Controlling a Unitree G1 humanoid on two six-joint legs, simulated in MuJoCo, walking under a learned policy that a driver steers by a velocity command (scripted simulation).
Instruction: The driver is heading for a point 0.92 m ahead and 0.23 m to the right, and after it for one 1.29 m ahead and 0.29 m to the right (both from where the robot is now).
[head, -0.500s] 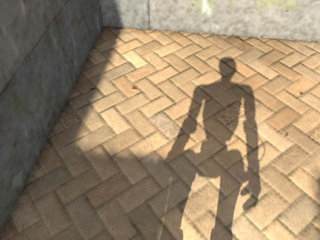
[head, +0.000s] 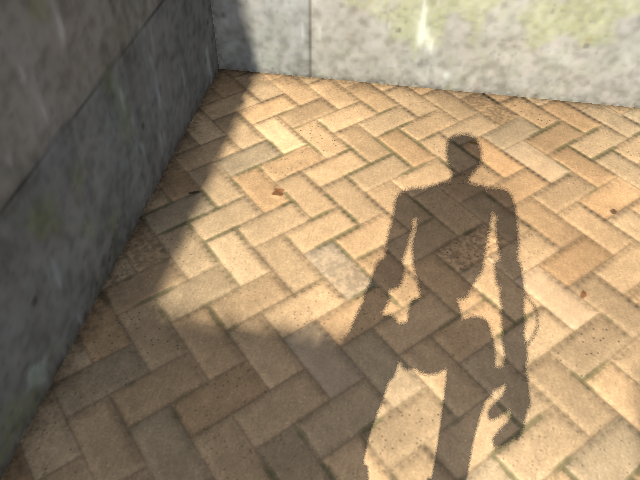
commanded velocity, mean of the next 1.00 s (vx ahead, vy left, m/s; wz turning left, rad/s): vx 0.44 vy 0.00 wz -0.41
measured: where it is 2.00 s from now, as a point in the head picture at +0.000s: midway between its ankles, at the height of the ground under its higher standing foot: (439, 362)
